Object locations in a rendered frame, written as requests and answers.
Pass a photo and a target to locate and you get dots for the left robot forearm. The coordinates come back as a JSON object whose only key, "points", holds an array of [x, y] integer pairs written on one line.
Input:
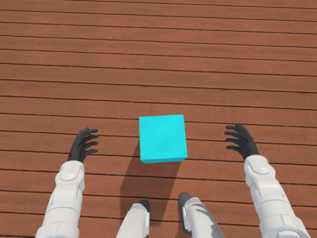
{"points": [[64, 207]]}

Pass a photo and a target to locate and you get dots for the right robot forearm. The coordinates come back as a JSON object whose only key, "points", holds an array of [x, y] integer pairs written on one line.
{"points": [[277, 219]]}

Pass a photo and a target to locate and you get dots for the robot left hand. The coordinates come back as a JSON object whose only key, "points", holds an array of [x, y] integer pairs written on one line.
{"points": [[78, 150]]}

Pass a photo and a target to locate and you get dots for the robot right hand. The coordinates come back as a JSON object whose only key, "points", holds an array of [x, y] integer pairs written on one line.
{"points": [[247, 146]]}

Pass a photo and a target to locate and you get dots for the robot right shin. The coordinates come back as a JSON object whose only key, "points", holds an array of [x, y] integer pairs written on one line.
{"points": [[192, 200]]}

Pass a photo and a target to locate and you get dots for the carton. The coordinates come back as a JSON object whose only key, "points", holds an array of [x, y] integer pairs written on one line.
{"points": [[162, 139]]}

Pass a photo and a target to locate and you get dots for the robot left thigh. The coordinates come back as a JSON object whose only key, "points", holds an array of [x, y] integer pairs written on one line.
{"points": [[135, 224]]}

